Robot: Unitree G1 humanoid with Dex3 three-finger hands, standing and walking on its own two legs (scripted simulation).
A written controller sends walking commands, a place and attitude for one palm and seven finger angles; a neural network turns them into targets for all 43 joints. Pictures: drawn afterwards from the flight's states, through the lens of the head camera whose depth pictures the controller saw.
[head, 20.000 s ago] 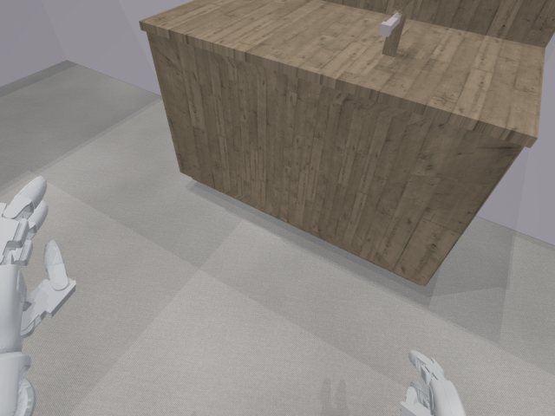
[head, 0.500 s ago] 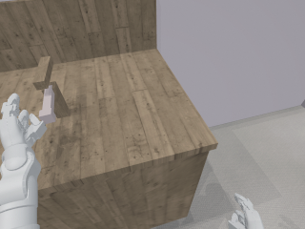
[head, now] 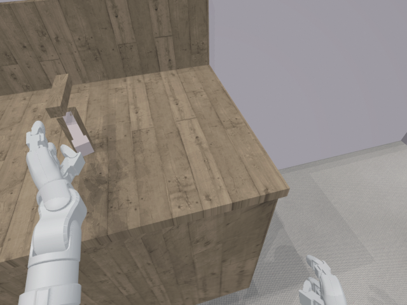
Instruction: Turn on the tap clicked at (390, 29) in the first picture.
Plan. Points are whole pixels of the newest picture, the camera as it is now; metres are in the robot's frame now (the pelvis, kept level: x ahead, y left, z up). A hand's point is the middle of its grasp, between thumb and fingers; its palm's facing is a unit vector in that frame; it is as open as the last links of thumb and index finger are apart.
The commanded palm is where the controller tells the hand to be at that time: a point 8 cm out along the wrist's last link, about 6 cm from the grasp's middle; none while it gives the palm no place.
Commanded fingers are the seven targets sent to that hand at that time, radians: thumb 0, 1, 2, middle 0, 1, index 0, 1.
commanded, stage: push the lever round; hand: left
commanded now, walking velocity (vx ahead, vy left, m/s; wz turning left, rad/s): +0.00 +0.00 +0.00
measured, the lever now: (83, 146) +0.35 +0.28 +0.15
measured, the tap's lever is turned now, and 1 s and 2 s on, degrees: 19 47 67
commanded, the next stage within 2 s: none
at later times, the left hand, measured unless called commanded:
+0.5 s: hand (96, 151) +0.34 +0.25 +0.15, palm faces +0.74 -0.67 -0.05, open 7.6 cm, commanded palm +0.30 +0.27 +0.15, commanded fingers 0.00 0.90 0.90 -0.15 -0.15 -0.15 -0.15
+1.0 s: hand (113, 141) +0.37 +0.23 +0.15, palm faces +0.79 -0.61 -0.05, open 7.6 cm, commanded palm +0.32 +0.24 +0.15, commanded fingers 0.00 0.90 0.90 -0.15 -0.15 -0.15 -0.15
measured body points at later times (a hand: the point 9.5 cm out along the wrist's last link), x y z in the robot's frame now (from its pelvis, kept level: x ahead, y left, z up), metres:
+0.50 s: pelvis +0.00 +0.00 +0.00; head -0.01 -0.02 +0.45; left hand +0.30 +0.28 +0.16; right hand +0.20 -0.23 -0.09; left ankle +0.03 +0.12 -0.73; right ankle +0.00 -0.08 -0.73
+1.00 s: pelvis +0.01 -0.01 +0.00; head -0.01 -0.03 +0.45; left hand +0.33 +0.25 +0.16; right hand +0.20 -0.23 -0.10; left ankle +0.03 +0.12 -0.73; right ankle +0.00 -0.08 -0.73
